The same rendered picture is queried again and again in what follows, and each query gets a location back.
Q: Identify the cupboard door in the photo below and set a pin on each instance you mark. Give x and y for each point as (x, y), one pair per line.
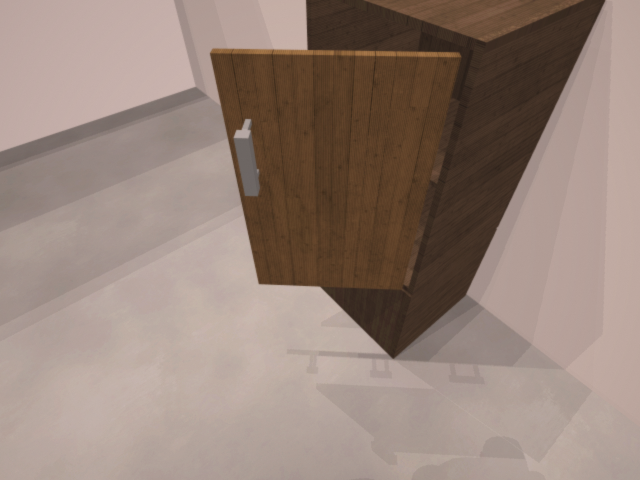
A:
(345, 143)

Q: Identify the handle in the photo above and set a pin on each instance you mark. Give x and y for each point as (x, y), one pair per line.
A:
(246, 159)

